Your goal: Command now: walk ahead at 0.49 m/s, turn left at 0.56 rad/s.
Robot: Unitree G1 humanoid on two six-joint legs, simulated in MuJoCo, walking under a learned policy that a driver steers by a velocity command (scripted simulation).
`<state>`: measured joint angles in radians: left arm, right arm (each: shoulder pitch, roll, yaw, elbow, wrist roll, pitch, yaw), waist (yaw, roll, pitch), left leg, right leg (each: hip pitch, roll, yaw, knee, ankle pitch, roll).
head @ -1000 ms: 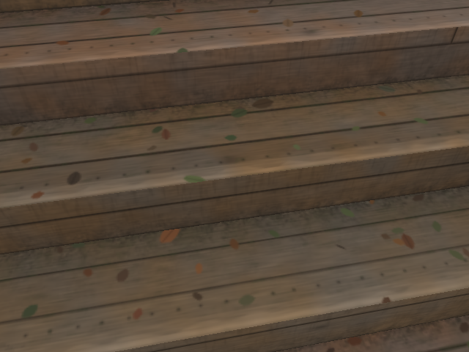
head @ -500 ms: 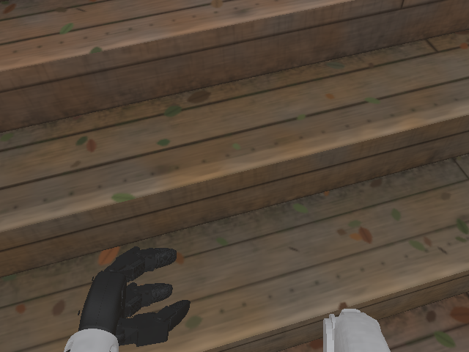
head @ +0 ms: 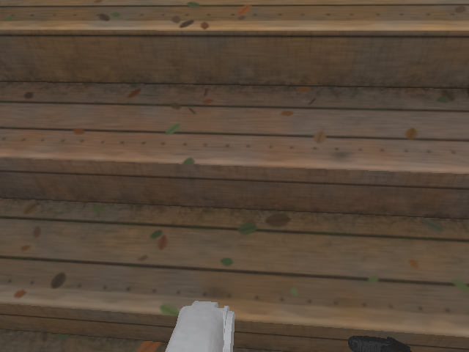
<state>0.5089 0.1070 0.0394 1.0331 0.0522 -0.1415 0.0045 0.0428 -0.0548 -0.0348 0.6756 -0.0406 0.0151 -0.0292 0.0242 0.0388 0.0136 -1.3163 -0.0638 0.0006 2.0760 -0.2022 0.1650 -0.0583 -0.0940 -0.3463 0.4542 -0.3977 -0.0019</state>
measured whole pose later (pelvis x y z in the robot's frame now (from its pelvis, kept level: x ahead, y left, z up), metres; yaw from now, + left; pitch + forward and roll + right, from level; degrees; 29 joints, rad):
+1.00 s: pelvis +0.60 +0.07 +0.33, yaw +19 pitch +3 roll +0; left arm 0.51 0.14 0.04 1.01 0.03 -0.14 0.01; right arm 0.03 -0.05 0.01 0.57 -0.04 -0.05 -0.02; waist 0.04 0.03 -0.02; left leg -1.24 0.04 0.00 1.94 -0.28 0.13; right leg -0.17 0.04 -0.12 0.45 -0.35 -0.08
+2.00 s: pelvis +1.04 +0.14 +0.60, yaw -9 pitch +2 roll +1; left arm 0.18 0.20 0.07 0.70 0.02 0.02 0.04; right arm 0.08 -0.13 -0.01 0.55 -0.06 -0.02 -0.05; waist 0.00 0.01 0.02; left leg -0.85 0.04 -0.08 1.76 -0.07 0.00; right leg -0.65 0.11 -0.03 0.97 -0.35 -0.12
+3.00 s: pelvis +1.16 +0.20 +0.67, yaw -13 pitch +0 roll -1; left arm 0.35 0.15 0.03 0.91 0.01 0.00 0.05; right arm 0.30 -0.12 -0.01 0.90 0.00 -0.04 -0.06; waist 0.01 -0.04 0.01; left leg -0.17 -0.04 0.03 0.39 -0.22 0.06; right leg -0.12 0.01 0.07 0.35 -0.22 0.02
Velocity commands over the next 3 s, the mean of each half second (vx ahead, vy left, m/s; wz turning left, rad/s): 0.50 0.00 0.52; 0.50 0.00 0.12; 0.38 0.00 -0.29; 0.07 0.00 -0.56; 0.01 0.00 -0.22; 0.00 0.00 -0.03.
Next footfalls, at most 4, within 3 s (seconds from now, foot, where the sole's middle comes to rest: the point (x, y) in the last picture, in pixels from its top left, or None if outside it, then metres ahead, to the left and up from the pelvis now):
0.16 left None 0.29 0.06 -0.61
0.66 right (269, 260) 0.60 -0.01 -0.44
1.20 left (141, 124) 0.89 0.31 -0.28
1.74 right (230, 7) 1.15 0.08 -0.11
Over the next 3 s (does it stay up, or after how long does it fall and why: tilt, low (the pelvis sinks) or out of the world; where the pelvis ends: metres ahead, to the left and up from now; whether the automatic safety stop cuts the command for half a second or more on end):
stays up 1.16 0.20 0.67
